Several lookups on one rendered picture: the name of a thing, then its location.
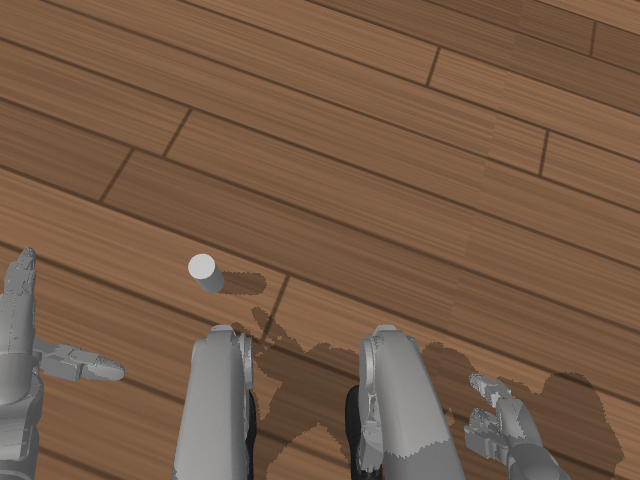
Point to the right robot hand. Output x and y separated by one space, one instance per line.
492 436

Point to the right robot foot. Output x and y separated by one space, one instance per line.
353 433

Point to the left robot hand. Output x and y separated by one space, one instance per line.
17 330

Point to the left robot arm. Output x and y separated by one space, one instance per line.
21 400

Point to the right robot arm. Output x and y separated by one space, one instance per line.
529 461

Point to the can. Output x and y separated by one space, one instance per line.
204 270

